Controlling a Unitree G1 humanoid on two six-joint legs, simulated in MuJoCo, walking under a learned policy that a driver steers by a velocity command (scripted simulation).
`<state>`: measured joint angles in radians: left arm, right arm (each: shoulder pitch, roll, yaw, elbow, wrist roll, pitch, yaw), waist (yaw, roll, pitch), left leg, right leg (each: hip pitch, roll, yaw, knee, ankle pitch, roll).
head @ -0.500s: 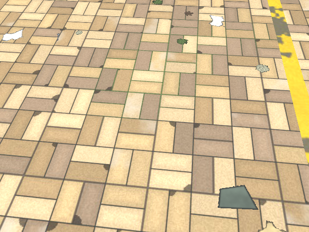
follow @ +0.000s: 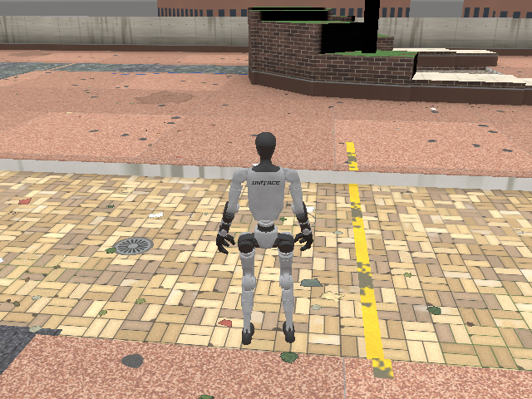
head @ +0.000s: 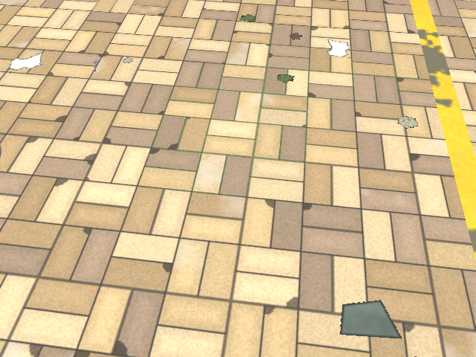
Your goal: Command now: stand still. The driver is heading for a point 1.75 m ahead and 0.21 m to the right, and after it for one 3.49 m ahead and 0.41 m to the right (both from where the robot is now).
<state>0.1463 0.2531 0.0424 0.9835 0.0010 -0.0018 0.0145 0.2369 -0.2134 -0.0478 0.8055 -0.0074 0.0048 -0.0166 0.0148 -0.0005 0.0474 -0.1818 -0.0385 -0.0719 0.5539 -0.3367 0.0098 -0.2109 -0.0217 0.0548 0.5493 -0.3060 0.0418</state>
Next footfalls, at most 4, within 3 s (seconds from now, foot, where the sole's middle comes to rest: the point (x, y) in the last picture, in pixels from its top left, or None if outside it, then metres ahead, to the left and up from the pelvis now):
0.98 left None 0.41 0.09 -0.77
1.52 right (303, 292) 0.70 -0.16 -0.77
2.08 left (230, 209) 1.02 0.07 -0.77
2.62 right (294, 150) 1.31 -0.17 -0.77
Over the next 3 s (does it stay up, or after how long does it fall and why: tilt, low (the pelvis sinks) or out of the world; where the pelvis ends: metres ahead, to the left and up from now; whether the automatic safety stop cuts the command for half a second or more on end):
stays up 1.34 -0.08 0.01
